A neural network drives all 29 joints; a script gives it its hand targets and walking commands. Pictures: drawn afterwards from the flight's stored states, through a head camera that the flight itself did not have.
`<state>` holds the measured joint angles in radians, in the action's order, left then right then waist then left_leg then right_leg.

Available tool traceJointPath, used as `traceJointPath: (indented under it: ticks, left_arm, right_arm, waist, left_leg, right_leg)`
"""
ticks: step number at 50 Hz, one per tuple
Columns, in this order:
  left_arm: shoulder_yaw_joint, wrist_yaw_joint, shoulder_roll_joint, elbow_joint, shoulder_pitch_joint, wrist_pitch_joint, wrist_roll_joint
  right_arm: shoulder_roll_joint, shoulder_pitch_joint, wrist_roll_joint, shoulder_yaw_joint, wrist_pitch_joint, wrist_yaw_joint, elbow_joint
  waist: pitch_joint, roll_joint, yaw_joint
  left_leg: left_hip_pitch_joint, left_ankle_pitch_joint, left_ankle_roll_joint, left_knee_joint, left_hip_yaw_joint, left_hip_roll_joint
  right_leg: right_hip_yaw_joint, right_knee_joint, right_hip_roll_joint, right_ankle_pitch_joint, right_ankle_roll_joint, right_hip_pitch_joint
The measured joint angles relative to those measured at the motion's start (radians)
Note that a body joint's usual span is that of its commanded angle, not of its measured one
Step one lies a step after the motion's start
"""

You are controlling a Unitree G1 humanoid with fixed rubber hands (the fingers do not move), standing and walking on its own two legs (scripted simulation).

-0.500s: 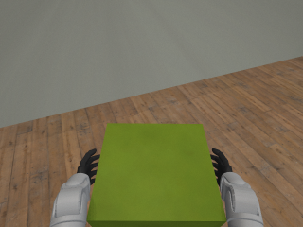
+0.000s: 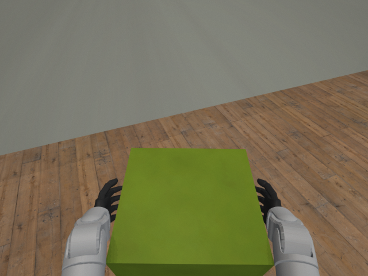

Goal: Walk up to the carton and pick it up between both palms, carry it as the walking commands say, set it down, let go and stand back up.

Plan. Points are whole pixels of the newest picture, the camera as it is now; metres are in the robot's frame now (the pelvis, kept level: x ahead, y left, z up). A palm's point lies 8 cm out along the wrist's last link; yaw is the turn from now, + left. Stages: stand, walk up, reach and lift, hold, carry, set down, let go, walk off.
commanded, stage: hold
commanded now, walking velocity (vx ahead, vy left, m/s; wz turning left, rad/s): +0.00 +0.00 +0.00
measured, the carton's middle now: (187, 222) +0.28 +0.00 -0.03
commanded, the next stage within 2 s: carry in 0.30 s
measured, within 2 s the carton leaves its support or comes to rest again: neither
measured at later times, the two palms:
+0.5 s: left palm (118, 210) +0.27 +0.15 +0.04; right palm (290, 219) +0.25 -0.22 +0.05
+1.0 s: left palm (154, 275) +0.14 +0.06 +0.06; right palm out of the picture +0.12 -0.31 +0.07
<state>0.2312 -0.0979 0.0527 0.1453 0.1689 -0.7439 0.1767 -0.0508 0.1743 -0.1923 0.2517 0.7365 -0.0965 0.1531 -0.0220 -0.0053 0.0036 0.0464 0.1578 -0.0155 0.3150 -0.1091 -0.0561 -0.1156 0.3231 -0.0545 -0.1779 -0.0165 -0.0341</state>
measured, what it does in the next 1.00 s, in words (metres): walks backwards: right foot, then left foot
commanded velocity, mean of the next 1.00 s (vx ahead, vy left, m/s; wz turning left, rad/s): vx -0.11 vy -0.06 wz -0.06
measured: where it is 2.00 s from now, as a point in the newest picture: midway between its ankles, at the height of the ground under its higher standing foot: outside the picture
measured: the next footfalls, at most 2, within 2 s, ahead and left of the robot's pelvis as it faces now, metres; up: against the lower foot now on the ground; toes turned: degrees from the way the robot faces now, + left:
right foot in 0.64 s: -0.02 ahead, -0.23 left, +0.00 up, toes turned -12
left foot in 0.96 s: -0.08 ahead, -0.02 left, +0.00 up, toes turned +4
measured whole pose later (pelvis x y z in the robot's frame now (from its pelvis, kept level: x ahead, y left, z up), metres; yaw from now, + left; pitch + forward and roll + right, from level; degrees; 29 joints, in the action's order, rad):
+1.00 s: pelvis -0.11 -0.11 -0.02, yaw -4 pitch +3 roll +0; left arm 0.19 0.00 0.06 -0.35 0.05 -1.17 0.05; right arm -0.03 0.06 -0.03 0.19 1.16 -0.01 -0.33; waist 0.17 -0.02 0.00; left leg 0.30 0.31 -0.03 0.56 0.14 0.01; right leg 0.09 0.55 0.03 -0.18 -0.02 -0.44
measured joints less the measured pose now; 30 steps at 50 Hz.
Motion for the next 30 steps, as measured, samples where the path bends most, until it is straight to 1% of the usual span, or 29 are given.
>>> traceJointPath:
  ticks: [14, 15, 17, 18, 19, 21, 22, 23, 24, 25, 27, 29, 30]
  left_arm:
    - [0.002, -0.001, 0.002, -0.005, -0.002, -0.002, 0.001]
    - [-0.002, 0.000, 0.000, -0.009, -0.004, -0.005, 0.001]
    - [-0.004, 0.000, -0.008, -0.015, 0.004, -0.012, -0.005]
    - [-0.003, 0.000, -0.017, -0.021, 0.009, -0.016, -0.012]
    - [-0.005, 0.001, -0.028, -0.030, 0.014, -0.021, -0.021]
    - [-0.014, 0.002, -0.053, -0.057, 0.022, -0.037, -0.047]
    - [-0.021, 0.005, -0.062, -0.076, 0.026, -0.049, -0.061]
    - [-0.030, 0.013, -0.068, -0.102, 0.029, -0.067, -0.076]
    - [-0.041, 0.026, -0.070, -0.133, 0.030, -0.087, -0.090]
    - [-0.048, 0.037, -0.071, -0.171, 0.028, -0.111, -0.105]
    - [-0.062, 0.058, -0.070, -0.269, 0.010, -0.165, -0.137]
    - [-0.064, 0.072, -0.063, -0.367, -0.017, -0.218, -0.158]
    - [-0.061, 0.076, -0.057, -0.408, -0.031, -0.242, -0.165]
  right_arm:
    - [0.000, -0.001, 0.001, -0.001, 0.001, 0.000, -0.002]
    - [0.002, -0.004, 0.003, -0.004, 0.003, 0.001, -0.006]
    - [0.002, -0.001, 0.001, -0.013, 0.004, 0.004, -0.012]
    - [0.000, 0.006, -0.001, -0.019, 0.006, 0.007, -0.016]
    - [-0.004, 0.014, -0.004, -0.027, 0.010, 0.016, -0.024]
    - [-0.005, 0.020, 0.005, -0.047, 0.032, 0.034, -0.063]
    - [-0.001, 0.016, 0.016, -0.057, 0.048, 0.044, -0.092]
    - [0.005, 0.010, 0.029, -0.067, 0.068, 0.058, -0.128]
    - [0.012, 0.002, 0.046, -0.074, 0.092, 0.068, -0.169]
    - [0.019, -0.006, 0.064, -0.077, 0.118, 0.076, -0.215]
    - [0.029, -0.025, 0.100, -0.079, 0.176, 0.088, -0.317]
    - [0.028, -0.046, 0.123, -0.077, 0.232, 0.093, -0.413]
    - [0.024, -0.058, 0.132, -0.074, 0.258, 0.095, -0.453]
  waist:
    - [0.000, 0.000, -0.001]
    - [0.016, -0.001, 0.000]
    - [0.049, -0.010, 0.006]
    - [0.060, -0.017, 0.012]
    - [0.066, -0.019, 0.015]
    - [0.067, -0.011, 0.015]
    - [0.066, -0.005, 0.013]
    - [0.063, 0.001, 0.011]
    - [0.060, 0.007, 0.010]
    - [0.057, 0.013, 0.010]
    - [0.052, 0.025, 0.009]
    - [0.052, 0.038, 0.008]
    - [0.055, 0.045, 0.007]
  left_leg:
    - [-0.003, 0.000, -0.002, -0.003, 0.002, -0.001]
    - [0.021, 0.005, -0.002, 0.013, 0.004, -0.002]
    - [0.094, 0.030, -0.001, 0.076, 0.014, -0.002]
    - [0.130, 0.045, 0.000, 0.108, 0.024, 0.000]
    - [0.161, 0.057, 0.000, 0.135, 0.034, 0.007]
    - [0.213, 0.065, 0.006, 0.170, 0.043, 0.034]
    - [0.236, 0.064, 0.010, 0.180, 0.042, 0.049]
    - [0.257, 0.061, 0.015, 0.187, 0.039, 0.064]
    - [0.277, 0.057, 0.025, 0.192, 0.034, 0.079]
    - [0.297, 0.052, 0.037, 0.195, 0.030, 0.094]
    - [0.331, 0.043, 0.060, 0.199, 0.024, 0.123]
    - [0.360, 0.032, 0.082, 0.198, 0.018, 0.152]
    - [0.373, 0.029, 0.093, 0.202, 0.015, 0.166]
  right_leg:
    - [-0.001, -0.002, 0.002, 0.000, 0.001, 0.002]
    - [0.000, 0.014, 0.001, -0.006, 0.001, -0.023]
    - [0.002, 0.095, -0.004, -0.033, 0.002, -0.107]
    - [0.017, 0.162, -0.004, -0.042, 0.005, -0.163]
    - [0.040, 0.267, -0.006, -0.099, 0.014, -0.228]
    - [0.067, 0.528, -0.022, -0.252, 0.031, -0.357]
    - [0.072, 0.631, -0.027, -0.292, 0.036, -0.407]
    - [0.074, 0.696, -0.027, -0.311, 0.040, -0.444]
    - [0.076, 0.723, -0.020, -0.315, 0.044, -0.468]
    - [0.080, 0.718, -0.008, -0.311, 0.048, -0.481]
    - [0.090, 0.637, 0.018, -0.295, 0.052, -0.480]
    - [0.101, 0.499, 0.036, -0.262, 0.050, -0.450]
    - [0.112, 0.405, 0.042, -0.219, 0.048, -0.421]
